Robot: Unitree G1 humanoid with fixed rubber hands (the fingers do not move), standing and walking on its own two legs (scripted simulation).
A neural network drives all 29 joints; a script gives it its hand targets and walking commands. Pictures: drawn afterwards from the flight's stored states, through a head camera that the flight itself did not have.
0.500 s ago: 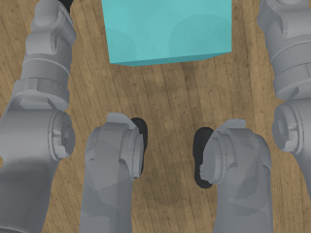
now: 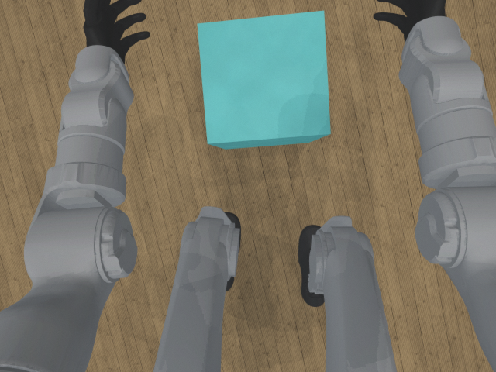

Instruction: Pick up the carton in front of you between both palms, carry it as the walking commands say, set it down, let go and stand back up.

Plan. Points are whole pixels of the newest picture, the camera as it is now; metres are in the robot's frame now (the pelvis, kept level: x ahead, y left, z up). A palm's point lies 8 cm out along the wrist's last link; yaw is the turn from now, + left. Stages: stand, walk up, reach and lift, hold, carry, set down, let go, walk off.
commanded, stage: set down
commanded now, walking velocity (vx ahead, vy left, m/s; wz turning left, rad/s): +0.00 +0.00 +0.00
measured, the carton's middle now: (263, 95) +0.52 +0.04 -0.37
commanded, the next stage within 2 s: let go in 0.42 s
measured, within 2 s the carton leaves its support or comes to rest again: neither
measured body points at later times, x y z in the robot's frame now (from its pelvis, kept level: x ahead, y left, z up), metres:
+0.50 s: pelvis +0.03 +0.00 +0.14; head +0.33 +0.01 +0.47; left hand +0.53 +0.24 +0.03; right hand +0.57 -0.16 +0.03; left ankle +0.11 +0.12 -0.46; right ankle +0.09 -0.12 -0.46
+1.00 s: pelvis +0.09 +0.01 +0.25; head +0.28 +0.01 +0.66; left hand +0.39 +0.26 +0.14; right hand +0.42 -0.19 +0.14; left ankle +0.10 +0.12 -0.46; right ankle +0.09 -0.12 -0.46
